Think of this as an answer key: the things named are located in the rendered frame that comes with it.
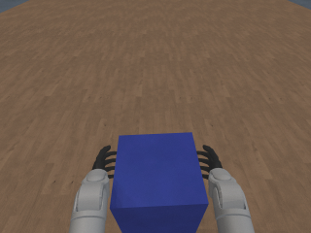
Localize right robot hand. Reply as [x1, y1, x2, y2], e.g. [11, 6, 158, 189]
[196, 145, 223, 180]

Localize right robot forearm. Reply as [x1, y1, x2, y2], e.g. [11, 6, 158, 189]
[208, 168, 255, 233]

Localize left robot forearm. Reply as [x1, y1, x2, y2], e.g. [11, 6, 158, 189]
[68, 169, 110, 233]

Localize carton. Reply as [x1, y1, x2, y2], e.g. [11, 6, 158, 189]
[110, 132, 209, 233]

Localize left robot hand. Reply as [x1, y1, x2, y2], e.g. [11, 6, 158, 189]
[91, 145, 117, 179]

